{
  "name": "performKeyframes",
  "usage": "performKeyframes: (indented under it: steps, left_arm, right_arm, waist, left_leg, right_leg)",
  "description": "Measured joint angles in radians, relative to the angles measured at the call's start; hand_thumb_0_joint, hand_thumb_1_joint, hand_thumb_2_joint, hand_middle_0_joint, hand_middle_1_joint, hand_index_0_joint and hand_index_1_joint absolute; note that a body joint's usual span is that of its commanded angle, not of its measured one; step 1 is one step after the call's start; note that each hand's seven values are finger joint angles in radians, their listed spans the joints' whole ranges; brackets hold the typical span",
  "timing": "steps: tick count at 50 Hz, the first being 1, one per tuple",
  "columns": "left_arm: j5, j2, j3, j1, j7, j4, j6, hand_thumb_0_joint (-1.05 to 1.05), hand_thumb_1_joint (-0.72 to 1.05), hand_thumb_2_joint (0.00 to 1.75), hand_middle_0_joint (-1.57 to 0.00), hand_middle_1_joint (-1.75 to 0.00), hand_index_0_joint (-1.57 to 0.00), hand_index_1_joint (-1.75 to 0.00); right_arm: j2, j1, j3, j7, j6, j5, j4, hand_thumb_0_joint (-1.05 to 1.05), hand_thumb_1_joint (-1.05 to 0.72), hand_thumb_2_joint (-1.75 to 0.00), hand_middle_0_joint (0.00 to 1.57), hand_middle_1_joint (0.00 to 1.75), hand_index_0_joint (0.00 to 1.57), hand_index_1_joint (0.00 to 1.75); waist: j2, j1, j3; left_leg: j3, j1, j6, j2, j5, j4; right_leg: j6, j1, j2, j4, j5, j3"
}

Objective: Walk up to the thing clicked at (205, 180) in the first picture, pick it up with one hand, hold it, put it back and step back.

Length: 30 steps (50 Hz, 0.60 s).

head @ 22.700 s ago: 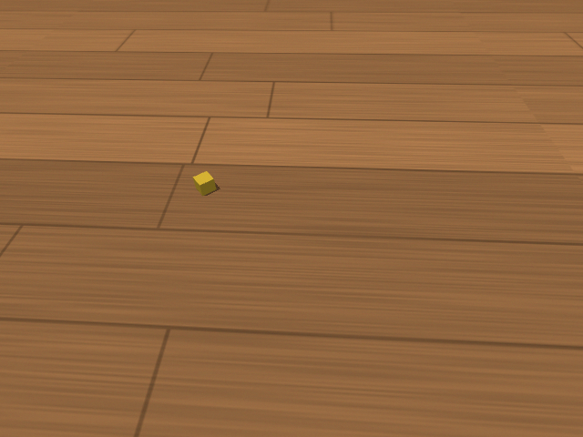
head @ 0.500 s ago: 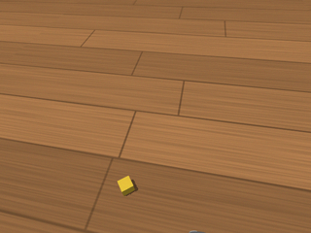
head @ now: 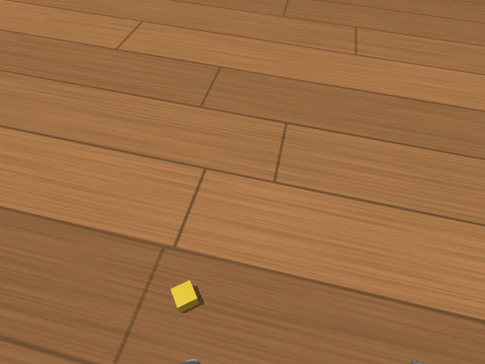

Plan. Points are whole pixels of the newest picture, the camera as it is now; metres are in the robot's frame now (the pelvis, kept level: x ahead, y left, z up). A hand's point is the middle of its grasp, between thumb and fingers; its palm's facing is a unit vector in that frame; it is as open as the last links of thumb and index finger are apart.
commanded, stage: walk up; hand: left
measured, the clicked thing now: (184, 296) +0.44 +0.21 -0.72
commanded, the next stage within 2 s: none
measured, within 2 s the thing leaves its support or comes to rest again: neither
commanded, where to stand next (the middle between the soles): +0.06 -0.03 m, yaw -1 degrees
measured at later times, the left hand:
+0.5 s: hand out of the picture +0.10 +0.24 -0.13, palm faces +0.00 -0.94 -0.33, open 7.4 cm
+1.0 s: hand out of the picture +0.06 +0.25 -0.14, palm faces +0.01 -0.95 -0.32, open 7.4 cm
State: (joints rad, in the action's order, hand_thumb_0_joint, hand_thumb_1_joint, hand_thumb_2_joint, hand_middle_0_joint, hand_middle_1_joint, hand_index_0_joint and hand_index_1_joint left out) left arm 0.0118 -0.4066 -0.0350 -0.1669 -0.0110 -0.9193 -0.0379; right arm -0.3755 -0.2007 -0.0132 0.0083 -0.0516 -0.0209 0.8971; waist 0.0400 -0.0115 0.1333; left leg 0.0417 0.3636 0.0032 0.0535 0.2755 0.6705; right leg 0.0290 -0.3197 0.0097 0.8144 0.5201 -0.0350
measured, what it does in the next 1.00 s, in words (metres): stands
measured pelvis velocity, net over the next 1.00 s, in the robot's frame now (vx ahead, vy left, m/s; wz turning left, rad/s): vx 0.01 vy -0.01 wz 0.02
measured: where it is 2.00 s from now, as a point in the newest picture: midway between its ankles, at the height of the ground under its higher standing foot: outside the picture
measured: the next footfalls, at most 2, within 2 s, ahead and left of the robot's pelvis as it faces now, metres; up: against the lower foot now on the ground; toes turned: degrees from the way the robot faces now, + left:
left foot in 1.76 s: -0.05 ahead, +0.11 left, +0.00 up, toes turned +5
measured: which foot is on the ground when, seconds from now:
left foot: down 0.00-1.00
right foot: down 0.00-1.00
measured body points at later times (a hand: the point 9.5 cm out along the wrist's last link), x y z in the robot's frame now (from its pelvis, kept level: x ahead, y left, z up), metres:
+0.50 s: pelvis +0.00 -0.01 +0.02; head +0.01 -0.02 +0.47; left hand +0.10 +0.29 -0.10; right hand +0.10 -0.31 -0.11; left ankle +0.05 +0.12 -0.72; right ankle -0.01 -0.15 -0.72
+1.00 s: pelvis +0.01 -0.01 +0.03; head +0.02 +0.00 +0.48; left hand +0.06 +0.30 -0.11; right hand +0.10 -0.30 -0.11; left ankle +0.05 +0.12 -0.72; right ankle -0.01 -0.15 -0.72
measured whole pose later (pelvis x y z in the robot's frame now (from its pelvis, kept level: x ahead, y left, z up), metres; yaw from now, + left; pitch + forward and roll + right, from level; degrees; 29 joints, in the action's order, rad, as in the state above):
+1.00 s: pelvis +0.01 -0.01 +0.03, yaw +1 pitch -2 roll +0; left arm 0.00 -0.35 -0.01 -0.11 -0.02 -1.16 -0.01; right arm -0.35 -0.08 0.00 -0.01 -0.02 0.00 1.15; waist 0.00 0.00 0.06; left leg 0.03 0.20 -0.02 0.04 0.11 0.34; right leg -0.04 -0.08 0.04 0.32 0.21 0.01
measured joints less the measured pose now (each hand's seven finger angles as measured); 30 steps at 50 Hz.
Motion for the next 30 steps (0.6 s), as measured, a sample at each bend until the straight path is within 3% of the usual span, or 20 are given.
performKeyframes:
  steps: [2,3,7,16,30]
  left_arm:
    - [-0.003,0.0,0.0,0.003,0.001,-0.015,0.009,0.01,0.9,0.89,-0.2,-0.3,-0.21,-0.3]
    - [-0.007,0.005,-0.001,0.008,0.003,-0.026,0.015,0.01,0.9,0.89,-0.2,-0.3,-0.21,-0.3]
    - [-0.012,0.013,0.015,0.011,-0.001,-0.065,0.021,0.01,0.9,0.89,-0.2,-0.3,-0.21,-0.3]
    - [-0.009,0.047,0.036,0.053,-0.006,-0.131,0.031,0.01,0.9,0.89,-0.2,-0.3,-0.21,-0.3]
    - [-0.007,0.052,0.027,0.107,-0.01,-0.193,0.03,0.0,0.9,0.89,-0.2,-0.3,-0.21,-0.3]
  right_arm:
    - [-0.007,0.021,0.002,0.001,0.006,0.005,-0.003,0.0,-0.91,-0.9,0.21,0.3,0.21,0.3]
    - [-0.013,0.036,0.002,0.001,0.011,0.01,0.0,0.0,-0.9,-0.9,0.21,0.3,0.21,0.3]
    - [-0.008,0.078,0.002,0.001,0.03,0.027,0.034,0.0,-0.91,-0.9,0.21,0.3,0.21,0.3]
    - [0.001,0.123,0.022,-0.021,0.032,0.027,0.14,0.0,-0.91,-0.9,0.2,0.3,0.21,0.3]
    - [0.016,0.117,0.025,-0.023,0.031,0.017,0.244,0.0,-0.91,-0.9,0.2,0.3,0.21,0.3]
  waist:
    - [-0.009,-0.006,0.003]
    - [-0.023,-0.007,0.009]
    - [-0.035,0.001,-0.001]
    - [-0.06,0.002,-0.043]
    - [-0.044,0.016,-0.067]
  left_leg:
    - [0.002,0.009,-0.008,0.009,0.01,0.019]
    - [-0.003,0.012,-0.013,0.018,0.018,0.033]
    - [-0.005,-0.023,-0.026,0.009,-0.003,-0.014]
    - [-0.002,-0.11,-0.029,-0.001,-0.072,-0.154]
    - [-0.004,-0.175,-0.029,0.0,-0.154,-0.306]
  right_leg:
    - [-0.002,0.048,0.011,-0.125,-0.094,0.013]
    - [-0.024,0.064,0.006,-0.16,-0.159,0.02]
    - [-0.054,0.08,0.016,-0.16,-0.151,0.025]
    - [-0.054,0.154,0.024,-0.275,-0.203,0.029]
    - [-0.059,0.231,0.018,-0.455,-0.301,0.037]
